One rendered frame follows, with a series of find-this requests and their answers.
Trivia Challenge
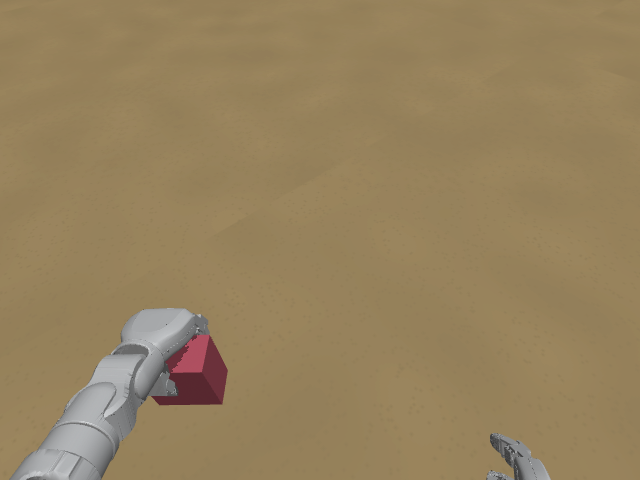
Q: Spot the carton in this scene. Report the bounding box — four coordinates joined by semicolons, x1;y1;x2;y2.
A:
151;335;228;405

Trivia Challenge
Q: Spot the left robot hand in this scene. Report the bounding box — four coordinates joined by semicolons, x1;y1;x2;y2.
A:
121;308;210;396

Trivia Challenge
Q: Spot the left robot arm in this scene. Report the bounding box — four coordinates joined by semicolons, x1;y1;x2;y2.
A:
9;339;164;480

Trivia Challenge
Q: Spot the right robot hand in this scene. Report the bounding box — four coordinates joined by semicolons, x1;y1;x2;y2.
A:
486;433;551;480

